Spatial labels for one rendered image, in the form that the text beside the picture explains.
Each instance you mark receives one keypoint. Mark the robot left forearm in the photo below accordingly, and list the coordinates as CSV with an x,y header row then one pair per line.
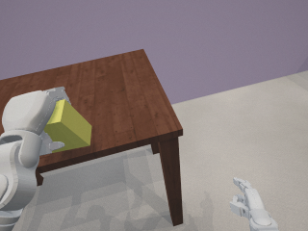
x,y
19,159

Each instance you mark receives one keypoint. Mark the right robot hand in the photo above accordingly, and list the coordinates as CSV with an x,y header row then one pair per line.
x,y
241,205

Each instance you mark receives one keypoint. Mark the table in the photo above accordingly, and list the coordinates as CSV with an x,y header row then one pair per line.
x,y
122,99

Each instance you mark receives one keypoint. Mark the sponge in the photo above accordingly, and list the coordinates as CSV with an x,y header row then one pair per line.
x,y
68,126

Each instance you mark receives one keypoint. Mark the left robot hand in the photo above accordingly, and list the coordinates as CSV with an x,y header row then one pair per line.
x,y
31,111

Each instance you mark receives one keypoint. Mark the robot right forearm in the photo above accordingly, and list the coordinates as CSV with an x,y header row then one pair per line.
x,y
261,220

